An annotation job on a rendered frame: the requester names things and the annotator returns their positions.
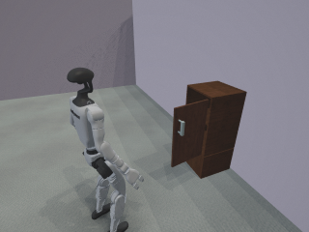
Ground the robot right forearm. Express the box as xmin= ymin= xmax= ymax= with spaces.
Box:
xmin=100 ymin=142 xmax=130 ymax=176

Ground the left robot foot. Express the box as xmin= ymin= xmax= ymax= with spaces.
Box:
xmin=92 ymin=203 xmax=111 ymax=219

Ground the right robot upper arm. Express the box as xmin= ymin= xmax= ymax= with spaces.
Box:
xmin=87 ymin=105 xmax=110 ymax=154

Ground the cupboard door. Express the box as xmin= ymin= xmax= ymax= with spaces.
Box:
xmin=171 ymin=99 xmax=209 ymax=167

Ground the handle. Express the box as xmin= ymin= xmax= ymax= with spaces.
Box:
xmin=178 ymin=119 xmax=185 ymax=136

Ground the left robot thigh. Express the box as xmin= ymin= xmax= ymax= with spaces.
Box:
xmin=82 ymin=152 xmax=109 ymax=188

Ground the left robot upper arm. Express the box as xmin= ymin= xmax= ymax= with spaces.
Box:
xmin=69 ymin=96 xmax=77 ymax=127

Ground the robot right hand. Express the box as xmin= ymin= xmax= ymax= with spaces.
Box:
xmin=125 ymin=168 xmax=144 ymax=189

